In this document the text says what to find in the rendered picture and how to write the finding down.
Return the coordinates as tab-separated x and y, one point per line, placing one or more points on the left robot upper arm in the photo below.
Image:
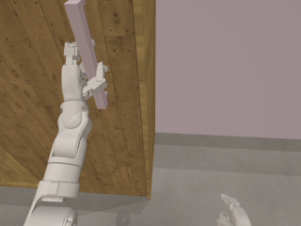
46	215

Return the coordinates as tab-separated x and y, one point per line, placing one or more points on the wardrobe door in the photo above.
32	43
12	171

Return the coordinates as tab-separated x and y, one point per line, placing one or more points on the robot left forearm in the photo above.
60	181

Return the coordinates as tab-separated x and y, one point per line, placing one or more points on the handle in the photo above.
80	30

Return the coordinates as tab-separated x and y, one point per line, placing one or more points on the robot right hand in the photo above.
238	216

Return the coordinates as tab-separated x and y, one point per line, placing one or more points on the robot left hand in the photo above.
73	76

